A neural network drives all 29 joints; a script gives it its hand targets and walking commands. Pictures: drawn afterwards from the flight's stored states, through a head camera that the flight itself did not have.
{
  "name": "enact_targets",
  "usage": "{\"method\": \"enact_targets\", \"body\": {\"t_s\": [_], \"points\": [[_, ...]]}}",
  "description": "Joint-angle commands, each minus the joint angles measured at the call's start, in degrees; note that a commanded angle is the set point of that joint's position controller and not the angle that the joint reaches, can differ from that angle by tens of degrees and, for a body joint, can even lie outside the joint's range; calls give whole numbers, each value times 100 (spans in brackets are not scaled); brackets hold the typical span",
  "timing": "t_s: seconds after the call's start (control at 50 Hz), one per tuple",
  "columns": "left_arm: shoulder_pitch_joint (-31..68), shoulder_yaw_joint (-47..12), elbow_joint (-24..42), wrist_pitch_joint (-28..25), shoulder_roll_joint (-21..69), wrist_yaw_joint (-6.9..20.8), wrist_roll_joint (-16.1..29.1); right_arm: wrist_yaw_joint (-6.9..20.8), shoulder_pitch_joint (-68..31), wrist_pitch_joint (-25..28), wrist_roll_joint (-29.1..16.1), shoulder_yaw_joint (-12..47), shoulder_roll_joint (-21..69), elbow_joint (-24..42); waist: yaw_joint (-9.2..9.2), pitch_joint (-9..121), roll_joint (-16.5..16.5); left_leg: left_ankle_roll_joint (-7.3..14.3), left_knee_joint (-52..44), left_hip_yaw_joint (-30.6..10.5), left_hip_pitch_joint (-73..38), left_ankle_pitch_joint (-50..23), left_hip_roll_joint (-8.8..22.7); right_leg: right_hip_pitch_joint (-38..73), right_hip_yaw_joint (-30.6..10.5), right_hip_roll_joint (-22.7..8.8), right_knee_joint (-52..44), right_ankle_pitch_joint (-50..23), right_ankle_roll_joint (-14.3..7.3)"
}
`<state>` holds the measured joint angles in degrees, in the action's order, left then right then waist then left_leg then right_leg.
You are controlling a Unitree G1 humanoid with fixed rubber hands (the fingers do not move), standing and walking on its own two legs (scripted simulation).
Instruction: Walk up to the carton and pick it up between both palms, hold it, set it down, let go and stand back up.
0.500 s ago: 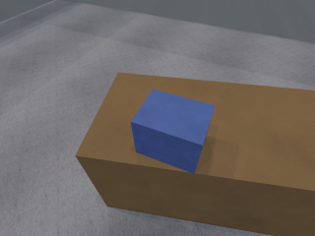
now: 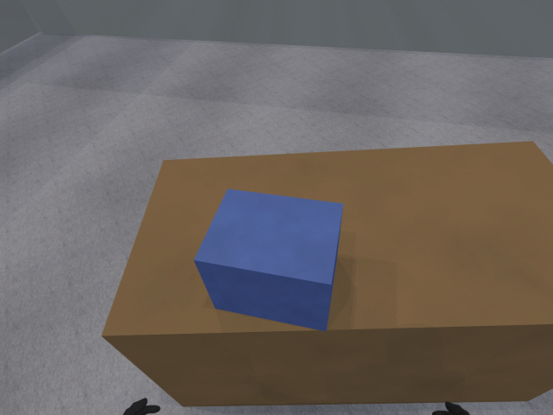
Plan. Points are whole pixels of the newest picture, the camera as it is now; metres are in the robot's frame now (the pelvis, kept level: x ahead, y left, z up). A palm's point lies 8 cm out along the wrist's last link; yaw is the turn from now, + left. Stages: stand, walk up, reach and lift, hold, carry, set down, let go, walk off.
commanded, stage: walk up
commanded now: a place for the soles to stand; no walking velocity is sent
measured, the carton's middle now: (275, 258) +0.43 +0.03 -0.08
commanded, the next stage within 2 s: reach and lift in 1.84 s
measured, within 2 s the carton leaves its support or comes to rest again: neither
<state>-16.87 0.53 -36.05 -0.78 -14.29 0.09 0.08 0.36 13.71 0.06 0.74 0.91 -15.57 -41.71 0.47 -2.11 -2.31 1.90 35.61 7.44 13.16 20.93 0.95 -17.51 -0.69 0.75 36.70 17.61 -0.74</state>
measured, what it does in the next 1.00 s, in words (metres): stands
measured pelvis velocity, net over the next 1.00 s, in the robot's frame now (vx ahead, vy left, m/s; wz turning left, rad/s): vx -0.01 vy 0.02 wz -0.15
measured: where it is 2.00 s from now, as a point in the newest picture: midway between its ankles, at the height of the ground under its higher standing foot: outside the picture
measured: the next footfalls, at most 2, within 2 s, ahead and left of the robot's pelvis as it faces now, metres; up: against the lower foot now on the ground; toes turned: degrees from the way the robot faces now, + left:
none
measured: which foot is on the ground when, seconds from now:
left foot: down 0.00-1.00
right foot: down 0.00-1.00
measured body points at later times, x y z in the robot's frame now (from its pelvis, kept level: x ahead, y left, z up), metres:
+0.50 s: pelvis +0.01 +0.01 +0.00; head +0.02 -0.01 +0.45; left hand +0.15 +0.25 -0.10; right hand +0.10 -0.27 -0.12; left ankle -0.02 +0.09 -0.72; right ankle +0.02 -0.11 -0.72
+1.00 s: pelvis -0.01 +0.02 -0.01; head +0.01 +0.00 +0.44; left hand +0.16 +0.27 -0.10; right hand +0.06 -0.27 -0.13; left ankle -0.02 +0.10 -0.72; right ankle +0.02 -0.11 -0.72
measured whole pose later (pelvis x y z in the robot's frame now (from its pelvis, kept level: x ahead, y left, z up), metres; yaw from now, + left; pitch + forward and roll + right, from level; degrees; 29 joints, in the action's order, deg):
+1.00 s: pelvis -0.01 +0.02 -0.01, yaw -9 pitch -2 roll +0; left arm -16.1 1.8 -34.7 0.0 -15.2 -1.7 -1.1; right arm 0.7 14.0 -3.5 1.3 -1.2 -19.2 -39.7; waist 0.8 -4.9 -2.6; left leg 2.7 41.5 9.3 14.2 25.4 0.9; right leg -21.1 -8.4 4.7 41.5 18.0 0.4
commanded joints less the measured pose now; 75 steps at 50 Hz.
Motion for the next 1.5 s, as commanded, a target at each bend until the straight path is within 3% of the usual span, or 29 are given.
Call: {"method": "enact_targets", "body": {"t_s": [0.0,0.26,0.42,0.64,0.78,0.8,0.84,0.88,0.92,0.96,0.98,1.0,1.02,1.04,1.06,1.08,1.12,1.14,1.22,1.28,1.32,1.4,1.48], "points": [[-274,229,420,-109,-836,-32,-8,-32,-45,94,-1,-200,-797,487,-58,554,424,102,-855,-776,-310,-1901,731,378,-887,-623,-485,-2456,-328],[-46,304,502,-77,-911,-78,-14,-9,-303,-50,-22,-258,-901,616,-8,261,84,229,-960,-417,-387,-1428,920,-26,-986,-344,-341,-1951,-234],[-96,356,503,-72,-935,-88,-19,-15,-283,-135,-17,-297,-958,647,3,241,205,272,-826,-333,-412,-1092,983,-181,-1160,-250,-262,-1782,-273],[-62,405,559,-59,-1048,-91,-25,-14,-76,-160,10,-324,-966,646,42,193,515,190,-566,-351,-605,-717,817,-607,-1710,-284,-477,-1470,-434],[-40,398,604,-26,-975,-87,-32,-18,27,-129,15,-370,-1074,631,21,186,333,368,-860,-401,-470,-773,1123,-469,-1295,-66,-52,-1450,-292],[-145,445,630,-33,-1056,-127,-55,-5,-144,-192,45,-405,-1213,654,-44,15,178,390,-532,-273,-212,-1074,1057,-384,-1372,-183,-11,-1560,-337],[-275,513,595,-53,-1275,-153,-69,19,-127,-260,61,-386,-1095,734,-86,179,538,166,116,-202,-147,-840,702,-343,-2190,-528,-517,-1497,-630],[-206,569,606,-59,-1451,-197,-103,23,0,-314,48,-361,-938,796,-70,159,942,-65,538,-464,-43,230,215,-497,-3378,-949,-1207,-1015,-1114],[-65,540,611,-24,-1405,-253,-136,14,128,-286,59,-348,-843,803,4,-14,1103,-53,408,-779,262,981,157,-478,-3675,-1074,-1389,-711,-1213],[418,455,716,24,-1298,-254,-136,13,568,-156,46,-336,-877,668,299,143,1017,60,-420,-939,-176,61,423,-649,-3149,-942,-1117,-767,-909],[618,390,793,36,-1128,-219,-111,0,694,-72,66,-378,-1049,608,429,244,761,195,-1016,-1132,-681,-657,754,-953,-2470,-603,-705,-907,-524],[573,324,784,36,-825,-186,-55,-22,536,-10,69,-455,-1315,580,331,280,217,362,-1450,-1518,-773,-1221,1289,-952,-1497,-58,87,-1090,-127],[419,298,689,63,-708,-207,-25,-45,280,7,26,-460,-1338,619,160,155,155,530,-1553,-1687,-555,-1968,1749,-725,-769,263,413,-433,55],[253,286,621,82,-689,-219,-61,-51,143,1,-1,-428,-1293,673,35,184,183,659,-1371,-1664,-477,-2562,1888,-473,-622,166,380,3,69],[214,285,589,75,-691,-210,-85,-43,77,-10,-24,-372,-1203,708,-6,179,111,605,-1248,-1442,-372,-2892,1792,-296,-655,80,249,-96,14],[257,295,576,54,-721,-188,-91,-32,83,-29,-30,-327,-1158,720,-6,162,52,414,-1186,-1169,-196,-2896,1585,-74,-732,13,4,-510,-62],[314,338,574,20,-845,-149,-85,-25,118,-88,-40,-331,-1216,759,30,199,-139,50,-1096,-745,9,-2297,1159,195,-994,-147,-124,-1532,-172],[312,355,536,15,-869,-146,-102,-33,252,-124,-70,-327,-1160,708,34,178,-153,-1,-1089,-718,-81,-1895,1103,165,-1067,-189,-83,-1500,-162],[301,334,438,63,-920,-196,-63,-43,289,-186,-63,-363,-1149,700,30,-19,-133,50,-1322,-828,-82,-1508,1225,-24,-863,-128,-13,-1044,-62],[241,343,346,63,-899,-207,-73,-33,239,-193,-48,-379,-1138,742,-14,-101,-290,59,-1489,-803,72,-808,1229,-20,-845,-132,-89,-709,-64],[307,345,324,31,-901,-200,-71,-24,236,-183,-44,-355,-1109,770,-3,-17,21,137,-1397,-738,95,-562,1174,118,-960,-159,-224,-769,-68],[404,338,259,-12,-927,-191,-68,-17,313,-183,-37,-361,-1056,688,48,-173,182,44,-1174,-641,-19,-885,1019,-97,-1279,-314,-309,-1279,-170],[338,359,252,-19,-976,-192,-60,-12,429,-213,2,-392,-1075,655,64,40,455,97,-922,-597,-207,-545,918,-228,-1597,-410,-540,-967,-288]]}}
